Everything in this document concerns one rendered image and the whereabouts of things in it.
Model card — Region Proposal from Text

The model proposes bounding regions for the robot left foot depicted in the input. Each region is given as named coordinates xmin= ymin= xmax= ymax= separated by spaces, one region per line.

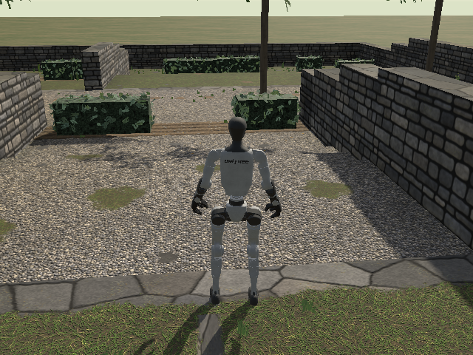
xmin=210 ymin=286 xmax=220 ymax=305

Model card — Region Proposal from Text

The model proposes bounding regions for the robot right upper arm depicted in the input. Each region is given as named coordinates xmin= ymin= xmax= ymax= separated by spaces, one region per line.
xmin=253 ymin=149 xmax=273 ymax=190

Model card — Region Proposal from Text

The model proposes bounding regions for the left robot forearm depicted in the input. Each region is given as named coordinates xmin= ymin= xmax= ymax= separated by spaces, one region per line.
xmin=193 ymin=178 xmax=207 ymax=203

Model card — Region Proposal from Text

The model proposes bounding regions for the robot right hand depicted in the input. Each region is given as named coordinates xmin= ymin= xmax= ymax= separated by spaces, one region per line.
xmin=265 ymin=202 xmax=282 ymax=218

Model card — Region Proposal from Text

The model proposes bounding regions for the robot left upper arm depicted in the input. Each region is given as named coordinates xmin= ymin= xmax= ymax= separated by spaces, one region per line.
xmin=200 ymin=149 xmax=222 ymax=189

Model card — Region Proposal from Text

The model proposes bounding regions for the humanoid robot torso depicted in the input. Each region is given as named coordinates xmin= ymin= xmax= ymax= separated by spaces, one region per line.
xmin=220 ymin=145 xmax=254 ymax=222

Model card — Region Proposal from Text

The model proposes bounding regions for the robot left hand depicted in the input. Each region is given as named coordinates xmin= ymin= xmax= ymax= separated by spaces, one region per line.
xmin=191 ymin=199 xmax=208 ymax=215

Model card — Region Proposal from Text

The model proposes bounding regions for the right robot forearm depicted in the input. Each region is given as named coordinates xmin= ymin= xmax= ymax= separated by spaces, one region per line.
xmin=265 ymin=179 xmax=280 ymax=206

